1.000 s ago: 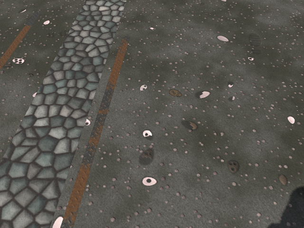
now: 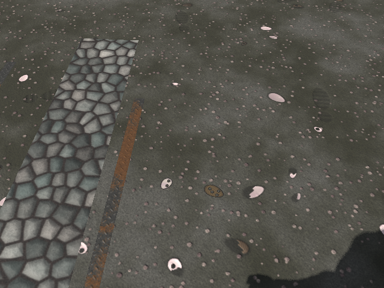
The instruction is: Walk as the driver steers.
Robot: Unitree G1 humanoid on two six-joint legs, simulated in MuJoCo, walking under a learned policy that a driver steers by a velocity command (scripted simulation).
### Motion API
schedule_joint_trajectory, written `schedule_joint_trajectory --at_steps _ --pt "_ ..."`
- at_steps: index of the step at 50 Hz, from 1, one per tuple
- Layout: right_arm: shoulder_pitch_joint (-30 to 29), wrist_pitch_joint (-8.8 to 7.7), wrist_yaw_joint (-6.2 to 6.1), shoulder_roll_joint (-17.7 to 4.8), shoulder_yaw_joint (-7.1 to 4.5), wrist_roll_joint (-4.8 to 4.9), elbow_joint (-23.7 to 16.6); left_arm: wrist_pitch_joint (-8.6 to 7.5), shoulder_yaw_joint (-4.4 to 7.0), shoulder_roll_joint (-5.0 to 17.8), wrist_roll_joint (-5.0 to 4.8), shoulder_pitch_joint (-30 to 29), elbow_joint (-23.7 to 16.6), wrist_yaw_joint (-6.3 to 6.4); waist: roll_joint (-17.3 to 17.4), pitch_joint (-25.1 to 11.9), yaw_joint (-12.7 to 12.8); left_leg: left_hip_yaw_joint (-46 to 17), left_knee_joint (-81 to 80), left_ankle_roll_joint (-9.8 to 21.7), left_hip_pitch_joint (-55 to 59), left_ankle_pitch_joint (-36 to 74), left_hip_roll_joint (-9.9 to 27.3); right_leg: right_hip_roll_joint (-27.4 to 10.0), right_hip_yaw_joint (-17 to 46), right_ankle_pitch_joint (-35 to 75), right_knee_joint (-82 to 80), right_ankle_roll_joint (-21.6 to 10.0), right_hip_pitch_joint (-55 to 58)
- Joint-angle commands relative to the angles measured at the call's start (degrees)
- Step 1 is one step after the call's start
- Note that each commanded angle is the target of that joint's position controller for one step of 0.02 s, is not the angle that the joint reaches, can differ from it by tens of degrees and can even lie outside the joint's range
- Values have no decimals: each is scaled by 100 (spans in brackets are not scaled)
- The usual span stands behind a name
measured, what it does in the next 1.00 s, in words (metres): walks ahead: right foot, then left foot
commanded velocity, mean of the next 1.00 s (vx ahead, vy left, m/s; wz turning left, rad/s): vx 0.29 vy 0.00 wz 0.00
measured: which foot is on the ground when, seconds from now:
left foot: down 0.00-0.32, up 0.34-0.72, down 0.74-1.00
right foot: up 0.00-0.28, down 0.30-1.00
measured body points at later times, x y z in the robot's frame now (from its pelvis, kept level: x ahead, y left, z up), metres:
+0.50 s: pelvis +0.26 -0.08 +0.00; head +0.29 -0.10 +0.45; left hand +0.34 +0.17 -0.12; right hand +0.34 -0.35 -0.14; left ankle +0.25 +0.07 -0.66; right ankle +0.30 -0.16 -0.74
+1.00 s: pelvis +0.37 -0.06 -0.02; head +0.38 -0.06 +0.43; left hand +0.40 +0.19 -0.17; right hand +0.46 -0.32 -0.15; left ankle +0.41 +0.05 -0.74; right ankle +0.30 -0.16 -0.74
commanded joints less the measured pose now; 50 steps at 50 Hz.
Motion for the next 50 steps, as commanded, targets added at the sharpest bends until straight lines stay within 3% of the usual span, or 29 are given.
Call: schedule_joint_trajectory --at_steps 1,6,9,11,13,14,15,16,17,18,19,20,21,23,26,30,33,35,36,37,38,39,40,41,43,44,47,49,50 --pt "-215 -99 -116 -750 -117 5 -307 25 79 263 71 198 -242 41 454 312 265 -1221 -1186 976 -558 386 1609 -243 9 879 -777 163 -182" --pt "352 -8 -211 -942 -151 112 -178 -48 32 162 3 -900 -530 -57 469 329 -135 -925 -1074 705 93 433 1551 64 -250 1760 -2663 226 5" --pt "626 64 -216 -963 -168 146 -54 -74 10 193 -47 -1355 -704 -163 515 453 -286 -973 -836 678 638 336 1757 157 -269 1493 -3177 185 -30" --pt "672 121 -230 -992 -193 149 -11 -119 20 270 -56 -1464 -807 -241 551 472 -251 -1053 -592 617 992 402 1936 209 -261 1076 -3430 46 21" --pt "543 182 -240 -1079 -229 154 -26 -169 83 427 -54 -1131 -776 -282 660 299 2 -1073 -164 507 1137 1061 2006 369 -384 661 -3657 -123 622" --pt "408 212 -241 -1068 -217 139 -62 -185 180 590 -42 -574 -625 -273 661 -14 332 -897 496 391 1075 2024 1820 564 -546 578 -3789 -248 1411" --pt "356 227 -237 -887 -147 76 -125 -198 343 920 -35 497 -307 -235 510 -693 767 -601 1786 219 594 2430 1460 495 -428 683 -3726 -464 2860" --pt "720 154 -213 -420 12 9 -278 -186 492 1537 79 1484 -133 -203 -499 -1678 865 -150 4062 -149 -1340 872 795 -929 1525 486 -3739 -1157 5143" --pt "1034 10 -188 -78 122 85 -207 -147 465 1487 91 1646 -66 -227 -1571 -2177 736 -568 5494 -344 -2826 -2375 84 -1706 3708 422 -4641 -1723 6041" --pt "693 -95 -174 -769 -42 196 -238 -158 310 1017 87 1289 -144 -233 -969 -1643 733 -1126 6092 -263 -3228 -2355 423 -1546 3254 1100 -4670 -1485 5514" --pt "277 -123 -183 -934 -87 252 -364 -151 224 783 101 706 -292 -225 -595 -1082 557 -972 6092 -239 -3173 -1963 689 -1381 2197 2314 -4586 -1308 4672" --pt "79 -82 -226 -865 -101 176 -369 -151 158 612 111 243 -357 -265 -44 -743 351 -822 5764 -308 -2877 -1631 913 -1087 1426 3277 -4673 -1191 3878" --pt "57 6 -270 -797 -143 108 -373 -163 123 466 108 30 -365 -285 -19 -574 170 -797 5341 -337 -2582 -1424 1091 -860 956 3587 -4794 -1056 3392" --pt "284 183 -292 -498 -123 93 -287 -172 81 354 172 -5 -230 -297 -154 -475 -40 -688 4905 -417 -1997 -1113 1088 -594 448 4143 -5024 -1025 2800" --pt "85 279 -331 -352 -104 41 -389 -150 98 525 210 -11 -73 -183 -201 -441 -162 -622 3830 -547 -1847 -567 1033 -449 -59 4805 -5083 -1068 2599" --pt "-602 350 -330 -347 -77 24 -516 -19 121 710 160 126 98 -66 -265 -542 70 -491 2426 -589 -1379 280 910 -327 -339 4392 -5052 -925 2655" --pt "-864 400 -333 -456 -107 31 -548 65 112 678 130 216 269 -49 -281 -430 158 -546 1968 -533 -1236 225 885 -450 -152 3658 -4973 -958 2764" --pt "-895 388 -331 -495 -136 -4 -529 117 99 617 64 108 329 -36 -233 -356 83 -502 1444 -404 -999 228 838 -442 -33 2995 -4738 -888 2790" --pt "-813 371 -333 -527 -160 -39 -474 136 82 555 8 102 363 -28 -132 -363 2 -465 938 -305 -671 663 799 -283 -30 2474 -4524 -728 2758" --pt "-708 359 -354 -740 -223 -81 -416 132 61 467 33 339 423 -25 146 -451 55 -686 715 -198 -198 1846 1005 -21 -66 1822 -4273 -491 2664" --pt "-683 371 -387 -1021 -281 -79 -404 106 51 379 154 753 486 -28 588 -621 366 -974 979 -18 409 2991 1360 392 -259 842 -4009 -276 2313" --pt "-775 421 -402 -871 -254 -38 -341 130 8 128 171 1238 655 -12 1139 -736 604 -1207 1077 377 677 2774 1586 653 -452 -279 -4015 -63 1980" --pt "-880 455 -371 -570 -203 29 -347 192 -4 162 166 1038 659 29 1078 -575 463 -1308 949 442 409 2009 1554 693 -531 -627 -4005 62 2015" --pt "-1043 470 -345 -468 -183 43 -354 277 11 239 139 789 612 62 968 -409 426 -1304 841 344 101 1324 1451 680 -530 -601 -4075 100 2067" --pt "-1128 453 -320 -545 -215 50 -342 410 56 381 113 643 648 106 745 -297 359 -1082 840 159 -149 443 1170 710 -580 -783 -4074 57 2150" --pt "-995 449 -329 -700 -277 101 -273 435 65 382 94 649 658 101 745 -283 321 -1088 806 183 -162 -417 1118 758 -641 -1185 -3952 -10 2069" --pt "-635 394 -355 -831 -356 160 -153 330 42 192 33 482 584 60 970 47 167 -1949 228 530 -226 -2598 1585 776 -671 -1670 -3417 -212 1535" --pt "-551 309 -355 -881 -384 139 -144 200 33 103 23 514 591 18 1146 -7 200 -2602 -42 769 -136 -2502 1960 759 -595 -1371 -3179 -350 1537" --pt "-693 274 -350 -868 -387 140 -205 154 42 115 29 623 643 -2 1067 -72 289 -2587 -6 755 -241 -2230 1954 715 -527 -1256 -3304 -438 1774"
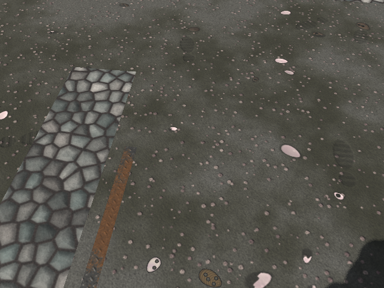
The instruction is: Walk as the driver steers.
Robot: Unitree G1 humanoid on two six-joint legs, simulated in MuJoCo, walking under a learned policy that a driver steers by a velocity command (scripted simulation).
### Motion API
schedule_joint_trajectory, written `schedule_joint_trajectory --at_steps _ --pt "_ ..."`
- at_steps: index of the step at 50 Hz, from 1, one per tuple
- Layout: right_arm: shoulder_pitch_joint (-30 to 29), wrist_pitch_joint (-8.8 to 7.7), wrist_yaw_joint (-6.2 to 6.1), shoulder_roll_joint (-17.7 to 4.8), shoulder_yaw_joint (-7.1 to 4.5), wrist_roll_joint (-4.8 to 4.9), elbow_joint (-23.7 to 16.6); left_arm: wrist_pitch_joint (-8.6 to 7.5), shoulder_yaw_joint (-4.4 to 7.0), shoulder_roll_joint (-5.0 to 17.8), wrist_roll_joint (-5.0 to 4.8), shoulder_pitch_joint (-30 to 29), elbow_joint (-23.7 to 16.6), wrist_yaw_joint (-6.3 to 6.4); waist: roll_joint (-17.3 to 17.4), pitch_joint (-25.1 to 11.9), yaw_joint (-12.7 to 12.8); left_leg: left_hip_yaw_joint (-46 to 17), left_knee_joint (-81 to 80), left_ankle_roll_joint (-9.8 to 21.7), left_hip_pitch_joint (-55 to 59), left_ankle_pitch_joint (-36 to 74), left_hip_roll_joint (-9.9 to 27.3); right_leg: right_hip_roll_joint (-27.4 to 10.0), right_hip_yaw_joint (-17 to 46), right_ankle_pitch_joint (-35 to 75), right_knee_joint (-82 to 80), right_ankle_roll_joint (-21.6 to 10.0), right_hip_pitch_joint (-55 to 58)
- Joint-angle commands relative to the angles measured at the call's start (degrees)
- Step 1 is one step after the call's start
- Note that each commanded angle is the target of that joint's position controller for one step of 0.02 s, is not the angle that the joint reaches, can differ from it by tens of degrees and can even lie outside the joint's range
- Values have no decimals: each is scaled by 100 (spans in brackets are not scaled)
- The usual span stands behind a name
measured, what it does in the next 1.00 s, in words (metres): walks ahead: left foot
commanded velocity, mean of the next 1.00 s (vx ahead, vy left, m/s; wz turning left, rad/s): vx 0.45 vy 0.00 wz -0.19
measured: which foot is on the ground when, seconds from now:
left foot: down 0.00-0.06, up 0.08-0.40, down 0.42-1.00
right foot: down 0.00-0.44, up 0.46-1.00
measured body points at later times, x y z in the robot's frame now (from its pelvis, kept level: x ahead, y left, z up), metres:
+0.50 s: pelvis +0.18 +0.06 -0.01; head +0.21 +0.06 +0.44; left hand +0.11 +0.31 -0.16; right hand +0.38 -0.18 -0.12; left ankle +0.28 +0.15 -0.73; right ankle -0.02 -0.10 -0.65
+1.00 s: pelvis +0.42 +0.02 +0.00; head +0.45 +0.01 +0.45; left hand +0.64 +0.22 -0.12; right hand +0.36 -0.24 -0.15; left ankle +0.28 +0.15 -0.73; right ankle +0.55 -0.13 -0.71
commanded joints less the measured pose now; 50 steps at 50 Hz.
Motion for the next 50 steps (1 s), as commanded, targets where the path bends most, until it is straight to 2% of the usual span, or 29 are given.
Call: schedule_joint_trajectory --at_steps 1,2,3,4,5,6,7,9,12,14,16,18,19,20,21,22,23,24,25,26,27,29,30,33,38,42,46,48,50 --pt "-187 -143 -6 -902 -198 32 -319 -197 74 304 -14 436 -81 -46 792 -9 170 -2044 -1475 988 604 -1248 1309 -123 128 82 -379 -326 -533" --pt "-602 -162 22 -796 -174 72 -463 -226 93 341 -13 698 48 -50 512 35 355 -1501 -1124 786 179 -699 995 -268 326 201 -858 -416 -15" --pt "-933 -209 57 -559 -121 109 -600 -245 170 583 -31 1054 209 -28 -115 77 477 -630 -263 459 -531 -86 435 -687 943 147 -1416 -556 671" --pt "-1139 -310 86 -388 -72 95 -726 -252 295 1007 -85 1355 315 -15 -990 275 501 208 764 162 -1601 155 -155 -1348 2008 692 -1887 -762 1478" --pt "-1320 -385 106 -560 -95 59 -791 -279 299 1019 -40 1441 306 -25 -1103 544 567 217 1290 113 -2544 -837 -57 -1979 2598 1839 -1941 -975 1972" --pt "-1337 -416 144 -620 -124 58 -780 -319 244 813 38 1564 323 -24 -804 572 527 -15 2045 132 -3159 -1451 157 -2218 2675 2762 -1810 -1083 2404" --pt "-1210 -418 191 -546 -117 81 -720 -340 219 729 49 1635 321 -33 -552 506 433 -152 2565 162 -3573 -1430 314 -2235 2515 3234 -1718 -1070 2774" --pt "-1218 -406 273 -442 -92 117 -678 -319 173 642 -11 1517 273 -53 -356 551 328 -159 2666 203 -3844 -815 540 -2012 1917 3451 -1851 -817 2875" --pt "-1583 -370 371 -165 21 92 -804 -218 96 529 34 1106 76 -46 -428 716 265 212 1536 61 -2520 368 425 -1368 977 3085 -2289 -539 1525" --pt "-1891 -322 400 -83 80 62 -925 -231 135 725 41 1136 50 -29 -566 802 317 421 766 34 -1431 952 200 -1165 641 2861 -2566 -484 722" --pt "-1950 -267 391 -283 52 83 -999 -282 201 908 -27 1269 124 -30 -679 876 247 383 390 128 -994 1056 145 -1310 621 2888 -2658 -481 717" --pt "-1784 -255 373 -535 -29 87 -1018 -301 243 964 -76 1229 161 -34 -726 771 39 350 68 310 -679 945 68 -1463 544 3874 -2279 -379 1109" --pt "-1490 -257 359 -678 -102 73 -963 -288 265 998 -85 1175 166 -29 -772 538 -166 404 -4 412 -242 873 -42 -1483 449 4797 -1842 -294 1252" --pt "-832 -249 334 -847 -211 69 -770 -259 267 975 -75 1105 157 -21 -764 139 -511 494 -45 534 589 874 -192 -1367 277 5578 -1083 -181 1194" --pt "98 -224 298 -1059 -343 84 -476 -237 250 926 -35 1028 105 -19 -697 -366 -921 405 -22 683 1862 898 -158 -1162 153 5627 8 -34 639" --pt "1118 -194 230 -1507 -467 28 -265 -232 172 722 92 1011 -51 -28 174 -1125 -1210 -1075 -49 1016 3538 603 1043 -759 -25 3562 1981 153 -747" --pt "1359 -202 281 -1693 -412 -92 -182 -349 -37 -152 -25 1666 -91 -64 1709 -2077 -725 -4095 -1334 1869 4499 -882 2366 262 433 -774 3870 376 -2216" --pt "1005 -262 321 -1271 -288 -30 -208 -475 97 351 -175 1137 -123 -101 1189 -1499 -811 -4356 -1860 1638 3848 -1435 2189 3 1049 -778 4639 260 -2742" --pt "427 -314 324 -1005 -202 1 -307 -520 175 599 -295 665 -312 -105 925 -641 -644 -3396 -1929 1375 2959 -1289 2096 -289 863 -299 4732 124 -3083" --pt "-82 -369 343 -811 -133 -16 -403 -502 201 634 -274 460 -345 -47 399 -272 -412 -2614 -2072 1180 2023 -723 1906 -616 761 279 4473 62 -2762" --pt "-350 -422 374 -656 -95 -82 -403 -432 265 582 -193 441 -337 17 346 -81 -209 -2019 -2215 1025 1318 -308 1700 -799 733 600 4167 31 -2409" --pt "-390 -452 363 -453 -42 -161 -274 -228 302 351 -201 797 -246 50 633 -13 68 -1262 -2495 882 694 -171 1441 -941 825 783 3812 -35 -1862" --pt "-273 -464 328 -486 -48 -165 -200 -156 314 296 -205 779 -261 61 639 90 87 -1042 -2626 902 540 -132 1406 -949 818 815 3690 -27 -1882" --pt "-12 -480 181 -754 -98 -192 -74 -65 397 435 -150 210 -493 82 490 388 62 -701 -2871 951 641 30 1475 -922 992 1455 3199 90 -2649" --pt "368 -458 25 -822 -86 -225 -12 -117 444 443 -98 -429 -685 -56 342 439 -87 -45 -2831 812 1358 754 1485 -736 1049 2686 2120 214 -3388" --pt "732 -401 -36 -901 -85 -179 38 -133 336 285 -81 -1156 -977 -195 253 651 -367 498 -2817 711 1817 1137 1515 -721 552 2944 1235 226 -3425" --pt "1115 -249 -39 -1045 -145 -113 100 -140 223 176 -96 -1782 -1411 -356 241 830 -594 810 -2415 703 2664 1737 1743 -666 144 2352 625 121 -3637" --pt "1026 -174 -41 -1157 -188 -65 40 -134 228 247 -111 -1795 -1589 -437 394 754 -477 1004 -1979 619 2831 2821 1797 -502 -148 1766 418 -23 -3268" --pt "833 -115 -72 -1342 -243 -30 -77 -112 340 499 -115 -1334 -1637 -485 708 291 -119 1202 -1018 492 2805 5106 1790 -59 -556 1210 420 -249 -2208"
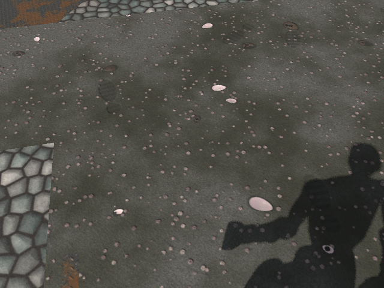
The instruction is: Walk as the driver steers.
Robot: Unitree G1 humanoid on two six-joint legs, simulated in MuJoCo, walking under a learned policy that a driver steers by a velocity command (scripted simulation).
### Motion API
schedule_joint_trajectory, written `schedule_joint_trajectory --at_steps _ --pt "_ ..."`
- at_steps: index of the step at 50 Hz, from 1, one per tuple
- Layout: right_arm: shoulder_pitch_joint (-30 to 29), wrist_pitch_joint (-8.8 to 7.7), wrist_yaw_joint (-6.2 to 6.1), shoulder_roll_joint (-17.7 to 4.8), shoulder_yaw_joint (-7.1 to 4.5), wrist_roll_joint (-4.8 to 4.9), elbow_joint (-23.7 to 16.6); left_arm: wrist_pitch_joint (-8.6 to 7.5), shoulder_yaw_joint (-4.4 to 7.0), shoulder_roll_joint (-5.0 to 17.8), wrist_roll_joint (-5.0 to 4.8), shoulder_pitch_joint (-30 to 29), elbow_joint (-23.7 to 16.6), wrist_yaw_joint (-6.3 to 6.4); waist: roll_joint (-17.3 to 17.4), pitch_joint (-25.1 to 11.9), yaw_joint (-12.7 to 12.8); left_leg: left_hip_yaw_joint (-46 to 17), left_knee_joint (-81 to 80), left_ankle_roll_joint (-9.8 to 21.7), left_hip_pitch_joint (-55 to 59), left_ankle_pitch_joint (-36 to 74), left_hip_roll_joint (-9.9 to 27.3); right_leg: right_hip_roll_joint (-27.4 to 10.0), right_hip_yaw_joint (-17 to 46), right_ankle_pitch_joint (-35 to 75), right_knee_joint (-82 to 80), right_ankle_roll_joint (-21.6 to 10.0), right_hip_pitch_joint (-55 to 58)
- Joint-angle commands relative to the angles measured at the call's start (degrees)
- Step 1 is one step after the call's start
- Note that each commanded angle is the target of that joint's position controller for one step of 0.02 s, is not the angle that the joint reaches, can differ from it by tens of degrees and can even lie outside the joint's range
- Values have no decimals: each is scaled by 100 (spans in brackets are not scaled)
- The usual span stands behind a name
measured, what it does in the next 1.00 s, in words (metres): walks ahead: right foot, then left foot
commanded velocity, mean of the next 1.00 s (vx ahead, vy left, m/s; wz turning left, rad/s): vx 0.37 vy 0.00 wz -0.19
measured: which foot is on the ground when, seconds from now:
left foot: down 0.00-0.06, up 0.08-0.52, down 0.54-1.00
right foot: up 0.00-0.02, down 0.04-0.56, up 0.58-1.00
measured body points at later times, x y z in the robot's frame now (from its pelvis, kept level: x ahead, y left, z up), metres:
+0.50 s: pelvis +0.29 -0.03 +0.01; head +0.32 -0.05 +0.46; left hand +0.40 +0.24 -0.10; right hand +0.45 -0.32 -0.08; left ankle +0.49 +0.05 -0.70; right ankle +0.15 -0.10 -0.73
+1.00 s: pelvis +0.47 -0.06 +0.02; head +0.50 -0.07 +0.46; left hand +0.71 +0.16 -0.07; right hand +0.49 -0.37 -0.10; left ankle +0.49 +0.04 -0.73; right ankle +0.51 -0.20 -0.72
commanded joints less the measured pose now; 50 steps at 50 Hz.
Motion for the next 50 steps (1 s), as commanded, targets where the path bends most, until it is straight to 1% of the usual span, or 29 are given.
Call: schedule_joint_trajectory --at_steps 1,2,3,4,5,6,7,8,9,11,14,18,22,25,26,27,28,29,30,31,32,33,35,36,38,40,44,47,50 --pt "-156 82 -62 -1219 -256 64 -324 -73 265 802 -36 416 -452 -79 708 -247 687 -201 1751 738 -146 6748 1572 663 -579 -627 -227 -382 1158" --pt "-233 81 -60 -1198 -231 80 -394 -63 480 1209 -49 1369 -224 -7 544 -779 1174 -118 3111 504 -871 6238 1325 827 -375 -220 -672 -630 2726" --pt "-122 -6 -23 -798 -104 -106 -586 -11 632 1812 -44 2022 -78 139 -614 -1303 1151 -163 5073 248 -2643 2674 900 -428 1584 -67 -676 -1035 4444" --pt "175 -266 87 -192 92 -42 -898 -94 603 2031 11 1858 -256 110 -1444 -2137 628 -1347 6749 22 -4680 -1021 -345 -1639 5042 -1022 -1799 -2212 5925" --pt "-682 -500 161 -757 -40 207 -1046 -133 448 1493 77 2020 -236 87 -599 -1963 1026 -2177 6922 217 -5315 -730 -48 -1508 4746 -892 -2192 -1830 5902" --pt "-987 -591 185 -806 -54 308 -1165 -181 374 1215 79 1751 -245 105 -473 -1266 931 -2106 6601 378 -5557 -217 204 -1295 3768 -434 -2120 -1559 5265" --pt "-977 -596 143 -763 -61 206 -1079 -210 305 1029 54 1248 -376 98 114 -829 617 -2101 6082 391 -5196 189 483 -1020 3032 128 -2149 -1360 4300" --pt "-905 -529 110 -840 -132 92 -1029 -218 241 841 61 870 -492 112 131 -591 397 -2088 5592 341 -4766 400 643 -808 2528 575 -2232 -1237 3550" --pt "-788 -427 120 -847 -163 63 -1029 -223 198 763 106 720 -574 137 41 -505 231 -2115 5378 288 -4398 522 735 -677 2331 759 -2367 -1204 3079" --pt "-772 -282 109 -728 -176 -23 -1100 -247 222 933 64 772 -597 197 25 -364 120 -2009 4859 92 -4243 695 709 -559 2090 1117 -2523 -1238 2611" --pt "-1434 -222 65 -625 -147 -100 -1359 -247 279 1178 48 1066 -584 321 -91 -104 271 -1886 3667 -146 -4437 1566 527 -358 1780 1251 -2620 -1154 2311" --pt "-2223 -281 133 -468 -64 -37 -1607 -195 282 1183 26 1330 -551 364 -414 18 586 -1798 1955 -103 -3960 2848 130 -74 1613 475 -2503 -796 2115" --pt "-2448 -370 250 -648 -73 17 -1752 -179 254 1075 5 1603 -399 377 -534 -3 707 -1929 1377 62 -3812 2978 92 -389 1984 175 -2126 -700 2720" --pt "-2176 -461 316 -834 -120 6 -1728 -118 260 1112 60 1627 -357 424 -705 -25 525 -1851 1227 318 -3560 2230 54 -647 2249 858 -1661 -606 3269" --pt "-1758 -488 304 -936 -176 -17 -1616 -97 246 1102 67 1543 -393 422 -720 -202 288 -1686 1041 461 -3004 2119 -79 -499 2169 1643 -1235 -514 3326" --pt "-1047 -511 284 -1134 -263 -85 -1444 -95 182 961 98 1461 -459 396 -595 -749 -37 -1818 1159 696 -1893 2275 111 -174 1943 2066 -309 -365 3088" --pt "-170 -503 277 -1469 -327 -171 -1351 -99 83 765 216 1610 -562 405 94 -1592 -272 -2872 1458 1122 -336 2915 1042 317 1510 918 1367 -98 2202" --pt "284 -421 343 -1756 -426 -184 -1045 -168 5 421 25 2591 -485 391 2151 -2108 121 -5473 731 2114 1194 2568 2132 1187 1144 -2565 3273 369 247" --pt "172 -403 389 -1213 -277 27 -1114 -202 54 921 2 2453 -370 403 1460 -1804 -2 -5885 457 2025 1106 2140 2088 922 1554 -2951 3896 385 -348" --pt "-358 -363 385 -933 -185 61 -1252 -199 112 1173 26 1741 -512 397 831 -1092 -41 -4927 533 1806 363 2810 1885 646 1314 -2523 3996 433 -526" --pt "-753 -303 386 -811 -109 17 -1369 -192 112 1189 126 1292 -617 420 247 -742 56 -4186 550 1695 -432 3857 1626 411 1014 -2180 3790 502 -308" --pt "-914 -265 378 -732 -72 5 -1371 -199 131 1131 228 1017 -734 437 81 -510 150 -3773 536 1674 -1004 4735 1438 252 900 -2008 3392 550 -147" --pt "-863 -243 341 -652 -17 -55 -1266 -162 87 834 244 1019 -849 452 425 -593 358 -3283 468 1578 -1387 5648 1073 126 849 -1845 2581 614 391" --pt "-822 -224 313 -798 -60 -58 -1234 -136 54 703 209 1049 -873 474 564 -652 404 -3145 463 1598 -1437 5921 1017 168 775 -1840 2179 665 485" --pt "-746 -141 228 -1176 -190 -35 -1229 -75 35 677 166 946 -932 536 630 -813 410 -3097 452 1676 -1525 6059 1039 307 671 -1687 1554 774 626" --pt "-742 -11 152 -1337 -263 41 -1273 6 43 736 154 805 -945 574 623 -941 386 -3092 402 1602 -1697 5487 993 399 671 -1189 1122 828 859" --pt "-669 200 57 -1238 -272 124 -1307 137 56 760 132 239 -1068 584 707 -714 240 -3287 344 1383 -2052 3674 813 542 769 -729 486 867 1053" --pt "-644 325 8 -1215 -290 125 -1359 89 69 808 99 -52 -1179 547 863 -516 169 -3704 486 1333 -2008 2769 755 657 840 -908 -143 849 1176" --pt "-943 425 -53 -1110 -265 170 -1567 -62 133 916 76 372 -1062 476 890 -503 490 -3985 991 1023 -2027 2504 470 585 784 -39 -1717 666 2058"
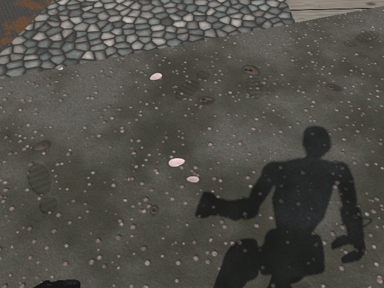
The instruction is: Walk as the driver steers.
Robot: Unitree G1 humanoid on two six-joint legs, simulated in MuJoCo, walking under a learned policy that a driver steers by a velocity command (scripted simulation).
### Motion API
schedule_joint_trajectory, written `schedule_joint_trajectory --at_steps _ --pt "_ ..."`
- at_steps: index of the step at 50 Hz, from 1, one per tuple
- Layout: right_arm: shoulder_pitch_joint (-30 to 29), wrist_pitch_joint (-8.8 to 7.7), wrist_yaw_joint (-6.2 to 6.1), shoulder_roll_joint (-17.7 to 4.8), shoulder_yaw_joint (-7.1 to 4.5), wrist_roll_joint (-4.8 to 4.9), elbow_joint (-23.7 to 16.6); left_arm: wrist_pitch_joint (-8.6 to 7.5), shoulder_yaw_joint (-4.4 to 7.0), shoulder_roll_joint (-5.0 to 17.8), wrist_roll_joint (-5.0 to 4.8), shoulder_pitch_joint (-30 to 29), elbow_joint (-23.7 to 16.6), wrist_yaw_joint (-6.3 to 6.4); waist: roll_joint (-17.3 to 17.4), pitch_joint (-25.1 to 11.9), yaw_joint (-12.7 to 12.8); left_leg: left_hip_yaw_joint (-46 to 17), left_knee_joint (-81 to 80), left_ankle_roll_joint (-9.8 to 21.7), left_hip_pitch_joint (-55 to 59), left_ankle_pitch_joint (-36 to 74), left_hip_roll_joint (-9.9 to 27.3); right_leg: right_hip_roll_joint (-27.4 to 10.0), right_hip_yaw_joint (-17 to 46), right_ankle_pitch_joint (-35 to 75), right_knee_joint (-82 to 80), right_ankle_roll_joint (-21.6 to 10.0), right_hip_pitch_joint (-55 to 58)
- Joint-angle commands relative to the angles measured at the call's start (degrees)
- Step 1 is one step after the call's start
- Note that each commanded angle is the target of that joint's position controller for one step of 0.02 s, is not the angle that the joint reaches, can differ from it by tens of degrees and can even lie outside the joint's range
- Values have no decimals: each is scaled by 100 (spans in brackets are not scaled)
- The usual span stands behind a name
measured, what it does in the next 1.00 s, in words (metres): steps on the spot, turning left: right foot, then left foot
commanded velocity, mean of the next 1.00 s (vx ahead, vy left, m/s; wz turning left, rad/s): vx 0.02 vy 0.00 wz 0.42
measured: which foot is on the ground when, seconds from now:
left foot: down 0.00-0.02, up 0.04-0.42, down 0.44-1.00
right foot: up 0.00-0.00, down 0.02-0.44, up 0.46-0.90, down 0.92-1.00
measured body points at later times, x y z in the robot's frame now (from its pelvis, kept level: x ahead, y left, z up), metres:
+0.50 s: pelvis +0.01 +0.03 -0.01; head +0.04 +0.06 +0.44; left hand +0.06 +0.35 -0.12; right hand +0.25 -0.19 -0.09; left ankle -0.01 +0.12 -0.74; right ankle +0.04 -0.13 -0.71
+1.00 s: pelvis +0.02 +0.03 +0.00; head +0.04 +0.02 +0.44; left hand +0.03 +0.33 -0.11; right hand +0.27 -0.14 -0.11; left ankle -0.01 +0.13 -0.74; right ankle +0.07 -0.10 -0.74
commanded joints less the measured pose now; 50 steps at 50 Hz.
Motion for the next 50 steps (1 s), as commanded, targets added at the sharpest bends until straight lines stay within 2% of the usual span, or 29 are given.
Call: schedule_joint_trajectory --at_steps 1,2,3,4,5,6,7,9,13,15,18,21,22,23,24,25,26,27,28,31,35,41,44,45,46,47,48,49,50 --pt "-353 25 -85 -533 -78 -10 -585 -168 284 868 58 668 -203 -2 555 -758 490 -1291 380 387 -163 730 887 -677 259 1135 -1108 -360 1571" --pt "7 21 -74 -163 15 -130 -606 -117 329 1182 149 641 -316 65 -746 -941 234 -425 1773 55 -967 -1507 204 -1948 1332 2933 -969 -895 2254" --pt "195 -30 -61 -445 -59 -92 -762 -64 347 1234 330 704 -284 1 -1697 -973 152 172 2828 -191 -1906 -2788 -97 -2728 2438 3613 -1075 -1779 2223" --pt "321 -26 -51 -868 -179 -104 -629 -76 286 947 258 578 -371 -23 -1118 -894 172 62 3705 -378 -2007 -2490 257 -2580 2173 3382 -1091 -1896 2131" --pt "251 42 -53 -1021 -260 -54 -558 -81 222 699 202 371 -400 -34 -743 -737 157 115 4062 -504 -2089 -2083 349 -2163 1474 3088 -997 -1649 1988" --pt "258 147 -83 -935 -274 -37 -491 -62 198 651 166 180 -446 -40 -546 -663 102 190 4225 -618 -2079 -1783 442 -1860 1015 2691 -993 -1452 1834" --pt "184 218 -85 -850 -259 -50 -548 -40 198 685 127 89 -425 -33 -605 -543 125 263 4378 -719 -2100 -1504 493 -1780 780 2663 -1030 -1455 1641" --pt "-23 263 -35 -592 -188 -7 -735 8 213 765 168 155 -364 4 -787 -428 195 540 4141 -819 -1967 -1138 528 -1559 283 2547 -1198 -1499 1399" --pt "-470 246 60 -408 -88 -34 -1109 91 287 939 149 359 -287 90 -903 -638 422 741 3021 -830 -1702 -908 744 -1743 -31 2377 -1223 -1624 1731" --pt "-541 244 124 -399 -64 -47 -1221 112 339 1085 119 309 -287 69 -958 -715 451 908 2476 -732 -1239 -843 784 -1826 -204 2314 -1216 -1612 1602" --pt "-540 285 205 -526 -112 -43 -1332 116 386 1200 33 349 -234 3 -1048 -668 463 1137 1755 -525 -800 -801 722 -1961 -298 2040 -1093 -1524 1580" --pt "-118 312 266 -539 -182 -55 -1243 115 391 1168 -124 306 -144 -21 -927 -636 194 1363 231 -110 149 117 494 -1836 -603 1449 -446 -1055 1286" --pt "109 304 214 -745 -264 -70 -1187 113 343 962 -76 662 7 -47 -421 -652 188 995 -275 104 887 929 573 -1577 -972 762 213 -623 724" --pt "274 280 97 -1476 -432 -106 -1292 114 211 558 223 732 -163 -94 1437 -704 349 -1092 -384 717 1876 3195 2141 -848 -1563 -1732 2085 15 -871" --pt "175 164 143 -1634 -403 -292 -1468 95 225 648 227 239 -429 -43 1677 -794 99 -2092 -494 1830 1474 3843 2915 -228 -766 -2900 3310 172 -1709" --pt "160 47 192 -1404 -351 -351 -1450 108 294 896 102 -34 -455 0 1059 -813 -57 -1751 -638 1811 1264 3175 2624 -327 -329 -2587 3804 96 -1719" --pt "-110 -26 178 -1244 -303 -279 -1429 134 329 951 34 -4 -416 39 879 -589 136 -1306 -637 1463 1101 2667 2254 -402 -230 -2052 3787 8 -1752" --pt "-382 -24 138 -1054 -253 -163 -1454 166 354 948 73 132 -284 99 653 -537 269 -1058 -611 1165 1026 2248 1979 -460 -177 -1636 3637 8 -1734" --pt "-541 -1 104 -951 -202 -88 -1488 193 378 989 110 223 -259 129 762 -503 356 -936 -624 1069 847 2250 1860 -443 -172 -1362 3588 45 -1583" --pt "-538 13 22 -763 -105 -158 -1510 188 353 869 51 510 -153 75 791 -759 431 -688 -639 1082 836 2397 1698 -312 -252 -852 3593 126 -1201" --pt "-439 18 -33 -750 -71 -179 -1431 195 258 695 41 307 -210 38 806 -674 292 -752 -667 1079 943 1845 1666 -383 -231 -697 2481 194 -980" --pt "-522 44 61 -773 -30 -218 -1332 149 214 703 2 281 -219 -50 867 -385 155 -1050 -671 1171 401 1014 1650 -358 -340 -1019 1093 114 48" --pt "-675 51 86 -594 64 -149 -1247 76 172 573 5 540 -111 -108 723 -382 387 -1070 -423 985 297 1161 1482 -276 -448 -288 -316 -23 809" --pt "-581 31 87 -494 106 -137 -1186 42 148 563 68 646 -73 -133 588 -425 459 -1013 -368 772 147 1095 1350 -342 -361 514 -947 -115 1309" --pt "-398 -23 90 -360 153 -214 -1144 19 167 780 154 746 -90 -122 258 -607 382 -825 -172 461 -103 708 1141 -801 44 1428 -924 -267 1881" --pt "-74 -91 135 -361 134 -297 -1109 29 246 1183 170 671 -114 -107 -527 -653 32 -295 135 211 -340 26 628 -1233 346 2193 -602 -568 2020" --pt "-130 -107 133 -284 147 -292 -1078 35 190 910 145 468 -61 -142 -953 -673 8 127 91 -21 57 -319 438 -1248 461 1245 -732 -849 1394" --pt "-353 -90 121 -413 124 -304 -1047 16 107 624 142 282 -139 -176 -787 -491 124 130 88 -110 203 -177 469 -1039 354 543 -834 -772 1145" --pt "-538 -52 104 -437 98 -276 -1066 -4 97 614 155 264 -133 -179 -704 -379 213 125 124 -90 177 6 466 -878 206 252 -811 -617 1054"
Velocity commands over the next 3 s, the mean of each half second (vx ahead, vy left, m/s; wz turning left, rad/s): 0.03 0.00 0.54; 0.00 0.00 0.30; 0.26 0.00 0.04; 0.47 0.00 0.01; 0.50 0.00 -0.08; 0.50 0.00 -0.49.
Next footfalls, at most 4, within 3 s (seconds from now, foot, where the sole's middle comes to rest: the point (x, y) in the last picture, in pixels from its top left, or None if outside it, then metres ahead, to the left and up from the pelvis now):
0.02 right None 0.10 -0.12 -0.78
0.44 left None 0.03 0.14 -0.78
0.92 right None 0.11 -0.08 -0.78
1.74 right None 0.46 0.09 -0.78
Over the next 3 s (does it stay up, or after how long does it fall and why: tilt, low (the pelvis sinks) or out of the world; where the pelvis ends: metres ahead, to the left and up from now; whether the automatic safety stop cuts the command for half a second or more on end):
stays up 0.91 0.35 0.00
